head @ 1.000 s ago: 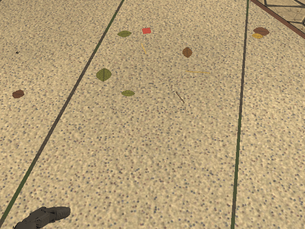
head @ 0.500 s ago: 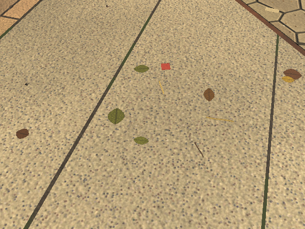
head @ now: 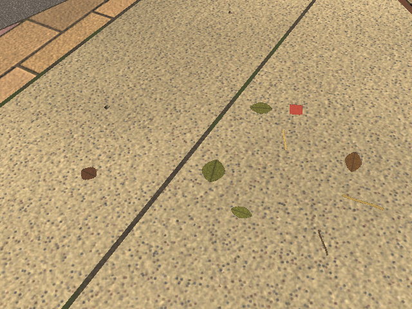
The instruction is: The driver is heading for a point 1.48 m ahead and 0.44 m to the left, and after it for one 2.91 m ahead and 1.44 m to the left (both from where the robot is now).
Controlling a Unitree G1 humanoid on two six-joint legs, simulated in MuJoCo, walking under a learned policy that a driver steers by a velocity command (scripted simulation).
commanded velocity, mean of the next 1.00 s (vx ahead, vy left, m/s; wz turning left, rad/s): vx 0.01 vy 0.00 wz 0.53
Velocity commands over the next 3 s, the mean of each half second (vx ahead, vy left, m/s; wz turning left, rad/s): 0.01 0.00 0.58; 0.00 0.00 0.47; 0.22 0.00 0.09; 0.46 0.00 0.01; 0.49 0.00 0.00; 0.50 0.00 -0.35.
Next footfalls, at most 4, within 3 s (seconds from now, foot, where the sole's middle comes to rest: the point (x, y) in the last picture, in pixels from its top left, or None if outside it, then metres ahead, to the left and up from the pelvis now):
0.36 left None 0.02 0.13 -0.77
0.82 right None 0.12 -0.07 -0.77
1.14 left None -0.05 0.14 -0.77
1.44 right None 0.18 -0.02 -0.77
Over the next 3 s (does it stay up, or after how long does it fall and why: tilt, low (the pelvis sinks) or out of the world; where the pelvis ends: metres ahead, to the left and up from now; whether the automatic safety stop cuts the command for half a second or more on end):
stays up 0.79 0.47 -0.01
